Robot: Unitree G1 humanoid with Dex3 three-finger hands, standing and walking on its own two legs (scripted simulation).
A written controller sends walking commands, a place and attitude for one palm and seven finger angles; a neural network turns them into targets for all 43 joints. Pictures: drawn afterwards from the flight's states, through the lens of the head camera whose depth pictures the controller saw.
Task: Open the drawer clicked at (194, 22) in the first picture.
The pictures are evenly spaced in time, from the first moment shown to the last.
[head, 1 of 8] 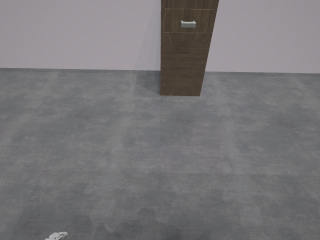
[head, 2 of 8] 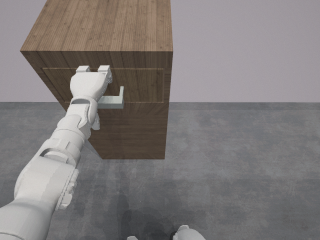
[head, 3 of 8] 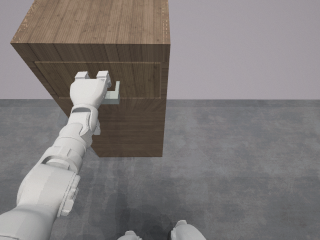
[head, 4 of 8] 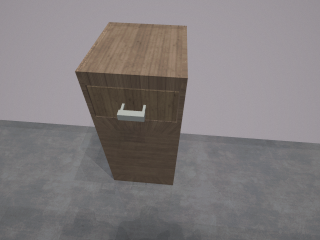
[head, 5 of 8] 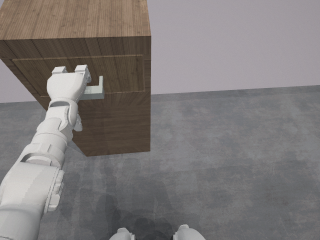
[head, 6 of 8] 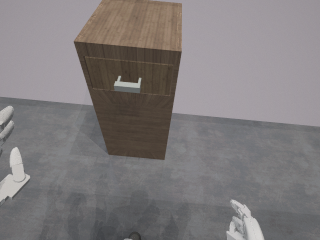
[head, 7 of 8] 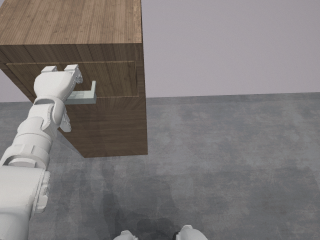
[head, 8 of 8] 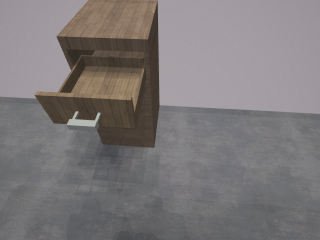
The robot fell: no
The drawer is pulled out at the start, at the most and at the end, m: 0.00 0.30 0.30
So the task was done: yes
